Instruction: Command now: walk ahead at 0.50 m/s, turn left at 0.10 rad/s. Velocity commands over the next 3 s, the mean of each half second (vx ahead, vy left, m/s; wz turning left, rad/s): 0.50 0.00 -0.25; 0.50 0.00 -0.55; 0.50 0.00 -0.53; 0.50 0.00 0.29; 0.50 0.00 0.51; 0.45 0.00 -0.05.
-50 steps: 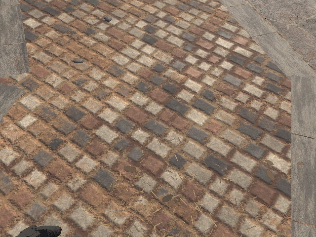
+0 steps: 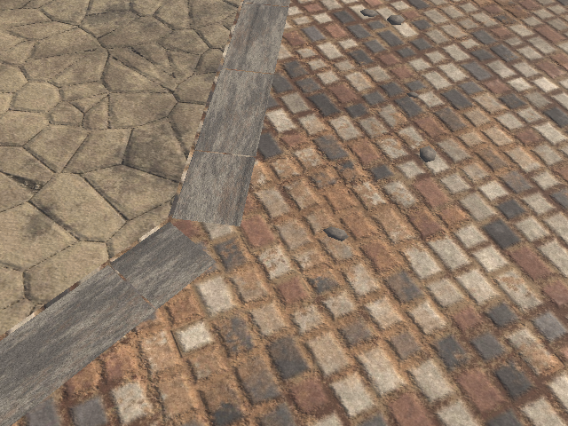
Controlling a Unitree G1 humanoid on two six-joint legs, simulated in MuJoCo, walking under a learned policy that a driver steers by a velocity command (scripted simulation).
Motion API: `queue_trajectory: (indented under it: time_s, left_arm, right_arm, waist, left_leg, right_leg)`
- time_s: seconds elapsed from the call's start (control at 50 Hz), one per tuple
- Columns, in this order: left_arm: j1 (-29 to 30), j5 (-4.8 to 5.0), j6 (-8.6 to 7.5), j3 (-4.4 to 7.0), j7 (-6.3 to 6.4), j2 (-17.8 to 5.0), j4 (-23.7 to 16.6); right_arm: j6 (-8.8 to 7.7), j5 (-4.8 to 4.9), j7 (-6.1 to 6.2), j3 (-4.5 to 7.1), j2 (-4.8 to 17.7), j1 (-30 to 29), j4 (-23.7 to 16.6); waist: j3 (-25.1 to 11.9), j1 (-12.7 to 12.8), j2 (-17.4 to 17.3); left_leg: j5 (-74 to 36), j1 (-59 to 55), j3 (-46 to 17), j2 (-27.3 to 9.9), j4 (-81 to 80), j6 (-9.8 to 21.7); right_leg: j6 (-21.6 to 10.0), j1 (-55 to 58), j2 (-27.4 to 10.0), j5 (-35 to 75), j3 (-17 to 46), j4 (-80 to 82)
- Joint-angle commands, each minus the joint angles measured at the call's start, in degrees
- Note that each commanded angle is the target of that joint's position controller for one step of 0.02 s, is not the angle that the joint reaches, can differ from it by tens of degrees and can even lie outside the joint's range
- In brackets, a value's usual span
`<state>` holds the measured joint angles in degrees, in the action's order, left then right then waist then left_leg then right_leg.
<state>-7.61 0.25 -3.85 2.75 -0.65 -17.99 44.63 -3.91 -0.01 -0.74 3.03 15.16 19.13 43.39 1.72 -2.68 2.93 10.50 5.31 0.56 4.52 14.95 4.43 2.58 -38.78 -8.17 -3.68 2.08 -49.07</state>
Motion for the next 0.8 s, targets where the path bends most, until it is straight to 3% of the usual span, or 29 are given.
queue_trajectory:
  time_s: [0.02,0.1,0.16,0.2,0.22,0.24,0.26,0.28,0.3,0.32,0.34,0.36,0.4,0.42,0.52,0.56,0.62,0.66,0.7,0.72,0.74,0.76,0.78,0.8]
  left_arm:
    - [4.3,0.16,-0.91,-0.01,-0.57,-1.7,-3.7]
    - [8.6,0.8,-1.3,-0.15,-1.87,-2.4,-5.2]
    - [8.4,0.81,-1.31,0.07,-2.87,-3.4,-6.0]
    - [2.1,0.6,-1.09,1.17,-2.84,-5.5,-4.8]
    - [-5.7,0.43,-0.89,2.59,-2.44,-7.7,-2.5]
    - [-14.0,0.59,-0.53,3.86,-1.9,-11.6,-1.3]
    - [-16.0,0.87,-0.59,4.64,-2.28,-15.5,-0.7]
    - [-16.2,1.52,-0.64,3.16,-2.34,-9.8,-1.5]
    - [-13.0,1.01,-0.73,2.71,-2.02,-8.3,-2.3]
    - [-10.2,0.55,-0.75,2.68,-1.74,-8.1,-3.2]
    - [-8.0,0.22,-0.72,2.4,-1.56,-7.1,-3.7]
    - [-6.8,-0.42,-0.82,1.92,-1.29,-6.0,-4.4]
    - [-7.0,-0.05,-0.74,2.0,-0.92,-5.9,-5.0]
    - [-7.0,0.1,-0.69,2.25,-0.54,-6.8,-4.9]
    - [-10.2,0.97,0.08,3.02,1.23,-8.4,-4.5]
    - [-12.4,1.16,0.57,3.18,1.55,-8.6,-3.9]
    - [-14.5,1.49,1.31,3.21,1.78,-8.0,-3.3]
    - [-14.1,1.32,1.7,3.42,1.99,-8.1,-3.5]
    - [-12.6,1.04,1.97,3.01,1.88,-6.5,-4.2]
    - [-12.0,0.47,1.74,1.88,1.57,-3.5,-5.2]
    - [-18.6,1.41,1.23,0.68,1.52,0.2,-6.5]
    - [-19.7,1.91,0.99,0.78,1.65,-2.9,-7.0]
    - [-15.6,1.98,1.18,2.02,1.66,-7.4,-6.6]
    - [-11.9,1.5,1.53,2.31,1.7,-7.8,-7.2]
  right_arm:
    - [-0.98,0.29,0.75,2.33,9.8,-1.7,-2.5]
    - [-0.51,0.66,0.87,2.68,10.8,1.4,0.5]
    - [0.2,0.72,1.31,3.13,11.4,1.5,2.0]
    - [0.86,0.38,1.73,3.35,12.1,-0.3,1.9]
    - [1.37,0.02,2.08,2.99,11.4,-0.6,1.6]
    - [1.47,-1.23,2.69,2.01,9.6,1.2,0.1]
    - [0.21,-1.53,1.62,0.02,2.9,8.4,-0.8]
    - [-1.5,-0.19,0.86,0.6,7.6,4.2,-0.3]
    - [-2.73,1.64,0.24,1.23,10.1,-1.7,-2.3]
    - [-3.5,1.47,0.43,0.93,9.6,-5.4,-3.2]
    - [-3.8,0.28,0.77,1.19,9.6,-7.5,-3.7]
    - [-3.58,-0.41,0.94,1.42,9.5,-7.0,-3.9]
    - [-2.76,-1.12,1.07,1.32,8.2,-6.3,-4.2]
    - [-2.26,-0.95,1.18,1.11,7.3,-6.1,-4.4]
    - [-2.1,-0.85,1.0,0.12,4.8,-16.0,-6.7]
    - [-2.56,-0.26,0.52,-0.01,4.7,-19.5,-7.5]
    - [-3.15,0.37,-0.02,0.51,6.3,-21.8,-8.4]
    - [-3.64,0.56,-0.22,1.14,7.8,-20.7,-8.2]
    - [-4.1,0.33,0.19,2.3,9.7,-13.5,-6.3]
    - [-4.29,-0.63,0.67,3.15,12.1,-6.0,-5.4]
    - [-3.47,-1.35,0.96,4.53,16.9,1.0,-4.0]
    - [-2.86,0.14,0.44,4.06,14.1,2.0,-3.0]
    - [-2.65,0.37,0.5,2.89,9.8,-0.9,-3.8]
    - [-2.3,-0.03,0.61,2.31,8.2,-3.6,-4.2]
  waist:
    - [1.3,-0.1,-6.1]
    - [2.9,-1.5,-6.3]
    - [2.3,-0.4,-6.4]
    - [-2.3,3.3,-7.4]
    - [-7.4,6.9,-6.2]
    - [-14.3,9.2,0.0]
    - [-19.6,4.5,15.0]
    - [-20.5,7.7,9.1]
    - [-12.8,8.2,5.8]
    - [-8.7,7.3,-0.3]
    - [-5.1,5.8,-2.8]
    - [-4.9,3.9,-1.5]
    - [-4.5,2.9,-0.2]
    - [-4.1,2.2,0.7]
    - [-0.9,5.4,0.9]
    - [-1.1,6.8,1.4]
    - [-1.3,7.0,2.0]
    - [-1.5,5.7,3.4]
    - [-4.4,1.5,4.0]
    - [-11.2,-2.1,0.7]
    - [-20.0,-1.3,-13.4]
    - [-19.4,-1.1,-19.8]
    - [-11.3,-2.0,-13.0]
    - [-6.5,-1.7,-8.9]
  left_leg:
    - [-11.2,3.8,-6.0,-13.5,-7.3,8.2]
    - [-9.8,-3.1,-5.8,-16.9,-5.7,7.6]
    - [-17.0,-9.6,-4.5,-19.4,-2.0,5.7]
    - [-35.8,-11.1,-1.5,-18.1,6.9,3.6]
    - [-42.0,-8.6,1.5,-15.2,17.9,1.7]
    - [-27.9,2.9,4.1,-12.4,35.1,-0.7]
    - [15.0,27.5,1.1,-0.5,54.3,-4.9]
    - [21.1,34.4,-7.5,-2.0,60.3,-4.1]
    - [16.4,38.2,-7.6,-4.5,60.6,-3.2]
    - [12.2,37.2,-6.8,-6.8,57.6,-2.6]
    - [9.6,35.5,-6.3,-8.3,53.0,-2.9]
    - [7.7,31.8,-6.8,-9.4,50.2,-3.2]
    - [7.3,29.4,-6.2,-9.6,45.5,-4.6]
    - [7.0,29.3,-5.7,-9.4,42.9,-5.7]
    - [-11.2,25.6,-4.4,-6.4,22.7,-8.4]
    - [-15.6,22.1,-4.1,-4.7,17.9,-8.5]
    - [-13.8,20.8,-5.9,-3.9,13.3,-7.8]
    - [-9.5,18.8,-6.5,-4.0,11.5,-6.4]
    - [-7.9,8.0,-5.4,-4.8,8.0,-3.6]
    - [-5.5,-5.1,-11.0,-11.7,9.6,-0.2]
    - [5.1,-25.9,-32.2,-24.5,8.2,8.4]
    - [17.3,-26.6,-45.7,-29.2,3.5,10.5]
    - [20.0,-19.7,-39.1,-26.7,2.1,8.2]
    - [13.7,-13.1,-30.9,-24.2,1.5,6.3]
  right_leg:
    - [0.1,3.5,1.6,10.0,-1.2,10.3]
    - [-2.1,2.1,2.9,10.2,-0.9,16.7]
    - [-5.3,2.1,4.0,3.2,-1.1,18.2]
    - [-7.6,11.7,7.8,-0.7,-4.1,18.6]
    - [-9.0,22.8,10.3,0.3,-5.6,19.2]
    - [-12.0,38.9,2.6,3.1,6.2,18.0]
    - [-22.9,57.6,-9.4,-11.6,37.3,25.6]
    - [-22.1,59.9,-9.9,-21.0,43.8,31.8]
    - [-20.0,53.8,-8.7,-19.4,36.5,32.9]
    - [-18.8,46.6,-6.7,-14.2,31.0,33.3]
    - [-18.5,39.7,-5.1,-7.3,26.8,34.1]
    - [-18.3,35.8,-3.5,-1.8,24.1,35.0]
    - [-19.0,32.2,-2.0,4.4,21.3,36.4]
    - [-19.8,30.0,-2.1,4.5,20.4,37.1]
    - [-15.6,23.6,3.0,1.7,13.9,37.5]
    - [-14.6,23.1,3.2,0.0,14.6,36.6]
    - [-13.8,27.7,1.7,-2.2,19.0,32.8]
    - [-13.0,30.7,0.5,-1.7,22.3,29.5]
    - [-10.9,29.7,2.7,1.7,21.9,22.8]
    - [-9.0,24.7,5.6,-0.9,18.3,10.4]
    - [-4.7,6.3,13.9,-17.8,9.4,-8.3]
    - [-4.0,-3.8,11.1,-30.3,7.8,-18.6]
    - [-3.6,-6.7,8.3,-25.7,8.4,-22.7]
    - [-3.2,-6.0,6.5,-21.4,6.3,-23.1]
